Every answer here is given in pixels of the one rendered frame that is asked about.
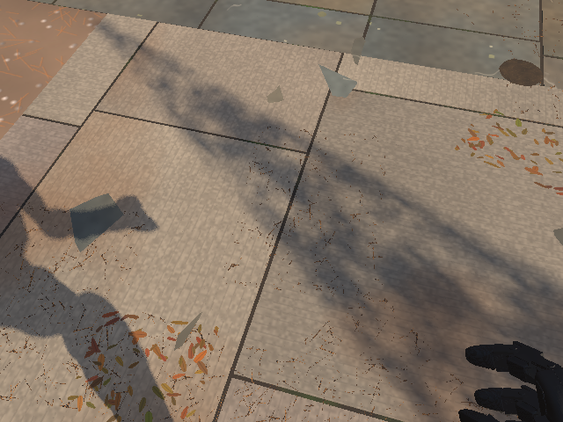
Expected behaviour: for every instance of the right robot hand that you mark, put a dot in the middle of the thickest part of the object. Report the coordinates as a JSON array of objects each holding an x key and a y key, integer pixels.
[{"x": 527, "y": 364}]

